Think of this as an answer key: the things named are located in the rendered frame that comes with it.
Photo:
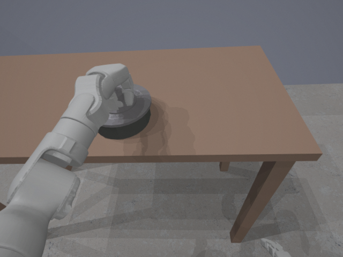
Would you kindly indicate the robot left upper arm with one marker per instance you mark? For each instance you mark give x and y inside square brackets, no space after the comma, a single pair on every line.
[46,193]

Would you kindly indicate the left robot forearm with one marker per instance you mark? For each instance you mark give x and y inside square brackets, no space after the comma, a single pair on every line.
[70,139]

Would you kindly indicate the pot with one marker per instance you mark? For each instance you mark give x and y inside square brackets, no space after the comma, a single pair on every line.
[125,131]

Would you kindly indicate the robot left hand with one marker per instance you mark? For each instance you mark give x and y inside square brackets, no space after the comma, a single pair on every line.
[121,76]

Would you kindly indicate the robot right hand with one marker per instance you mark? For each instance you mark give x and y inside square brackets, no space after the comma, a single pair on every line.
[274,248]

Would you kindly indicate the lid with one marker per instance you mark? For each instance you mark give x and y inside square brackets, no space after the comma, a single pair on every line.
[129,114]

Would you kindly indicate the table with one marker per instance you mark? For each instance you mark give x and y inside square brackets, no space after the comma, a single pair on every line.
[221,104]

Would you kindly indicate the knob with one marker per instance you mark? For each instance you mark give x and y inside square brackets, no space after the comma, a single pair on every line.
[119,94]

